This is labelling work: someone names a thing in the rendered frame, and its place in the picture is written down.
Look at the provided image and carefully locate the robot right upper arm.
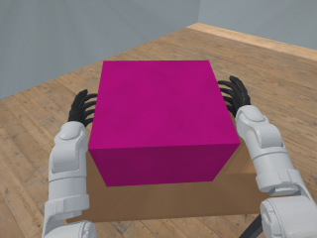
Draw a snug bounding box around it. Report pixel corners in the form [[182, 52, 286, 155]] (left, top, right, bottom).
[[260, 195, 317, 238]]

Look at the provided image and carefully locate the right robot hand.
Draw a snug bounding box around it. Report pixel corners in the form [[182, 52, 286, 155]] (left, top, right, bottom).
[[217, 75, 251, 118]]

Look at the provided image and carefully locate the robot left forearm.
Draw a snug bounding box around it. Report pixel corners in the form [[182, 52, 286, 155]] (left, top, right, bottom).
[[42, 121, 90, 238]]

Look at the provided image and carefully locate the robot left upper arm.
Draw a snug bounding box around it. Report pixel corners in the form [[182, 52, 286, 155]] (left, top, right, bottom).
[[45, 220, 97, 238]]

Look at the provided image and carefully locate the carton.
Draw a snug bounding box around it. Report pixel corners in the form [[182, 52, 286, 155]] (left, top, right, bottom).
[[88, 60, 241, 187]]

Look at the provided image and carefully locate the left robot hand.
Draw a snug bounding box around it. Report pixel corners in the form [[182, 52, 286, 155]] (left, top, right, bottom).
[[67, 89, 98, 128]]

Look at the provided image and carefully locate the table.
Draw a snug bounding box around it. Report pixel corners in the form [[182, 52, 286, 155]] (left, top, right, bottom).
[[65, 101, 289, 238]]

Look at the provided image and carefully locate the robot right forearm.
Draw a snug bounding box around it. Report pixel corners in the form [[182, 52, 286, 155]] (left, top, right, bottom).
[[235, 105, 317, 209]]

